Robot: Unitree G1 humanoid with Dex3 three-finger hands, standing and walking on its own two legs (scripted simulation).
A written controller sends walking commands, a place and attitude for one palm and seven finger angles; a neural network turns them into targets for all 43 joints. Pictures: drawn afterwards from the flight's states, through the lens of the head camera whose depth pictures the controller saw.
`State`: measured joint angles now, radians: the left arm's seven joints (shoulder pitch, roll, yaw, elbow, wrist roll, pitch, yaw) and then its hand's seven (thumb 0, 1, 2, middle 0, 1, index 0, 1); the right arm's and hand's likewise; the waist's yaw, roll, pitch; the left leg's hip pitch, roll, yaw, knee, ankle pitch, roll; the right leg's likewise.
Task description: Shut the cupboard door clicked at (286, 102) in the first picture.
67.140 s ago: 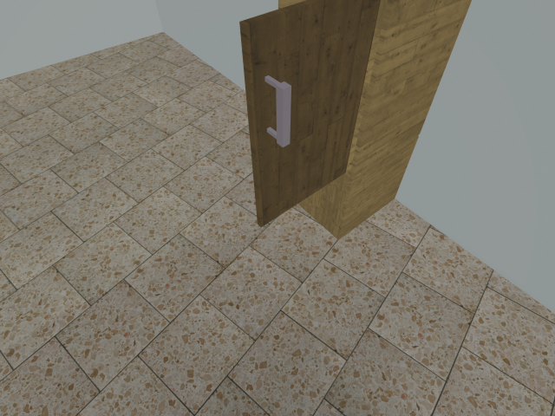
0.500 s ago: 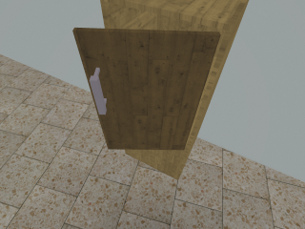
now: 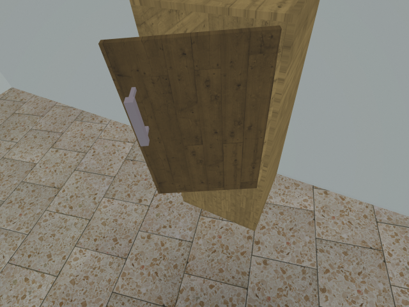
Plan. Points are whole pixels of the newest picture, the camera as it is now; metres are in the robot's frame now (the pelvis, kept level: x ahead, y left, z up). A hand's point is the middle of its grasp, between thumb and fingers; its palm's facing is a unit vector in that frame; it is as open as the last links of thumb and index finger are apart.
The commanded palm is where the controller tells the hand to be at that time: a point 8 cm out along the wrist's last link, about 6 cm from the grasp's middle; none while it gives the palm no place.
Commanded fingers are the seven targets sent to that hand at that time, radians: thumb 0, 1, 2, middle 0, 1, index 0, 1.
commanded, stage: come to a stop and stand still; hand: left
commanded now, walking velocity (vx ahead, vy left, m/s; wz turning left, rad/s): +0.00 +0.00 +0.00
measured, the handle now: (139, 117) +0.53 +0.20 +0.07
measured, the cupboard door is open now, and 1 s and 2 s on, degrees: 28 28 28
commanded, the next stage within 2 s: look again from close up in 1.06 s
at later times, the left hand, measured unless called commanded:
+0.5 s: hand out of the picture +0.09 +0.19 -0.16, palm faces +0.01 -0.97 -0.25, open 7.3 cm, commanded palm none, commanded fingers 0.00 0.90 0.90 -0.20 -0.30 -0.20 -0.30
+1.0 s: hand (137, 302) +0.16 +0.18 -0.16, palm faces +0.02 -0.96 -0.26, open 7.4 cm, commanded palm none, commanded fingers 0.00 0.90 0.90 -0.20 -0.30 -0.20 -0.30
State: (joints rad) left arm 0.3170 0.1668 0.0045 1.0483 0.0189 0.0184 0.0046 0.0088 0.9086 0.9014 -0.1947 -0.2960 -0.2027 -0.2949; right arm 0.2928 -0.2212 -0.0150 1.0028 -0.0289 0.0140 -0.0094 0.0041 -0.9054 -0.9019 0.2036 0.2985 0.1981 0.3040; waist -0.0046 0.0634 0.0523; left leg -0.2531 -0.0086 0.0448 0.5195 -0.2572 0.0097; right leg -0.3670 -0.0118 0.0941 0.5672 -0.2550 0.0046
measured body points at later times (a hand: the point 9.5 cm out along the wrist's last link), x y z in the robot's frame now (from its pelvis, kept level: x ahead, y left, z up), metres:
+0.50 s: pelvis +0.05 -0.01 +0.00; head +0.08 -0.03 +0.45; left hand +0.09 +0.24 -0.14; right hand +0.05 -0.24 -0.16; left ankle +0.03 +0.12 -0.73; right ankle +0.09 -0.13 -0.73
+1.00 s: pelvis +0.10 -0.02 +0.00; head +0.13 -0.03 +0.45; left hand +0.16 +0.23 -0.14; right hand +0.16 -0.27 -0.15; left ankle +0.03 +0.12 -0.73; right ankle +0.09 -0.13 -0.73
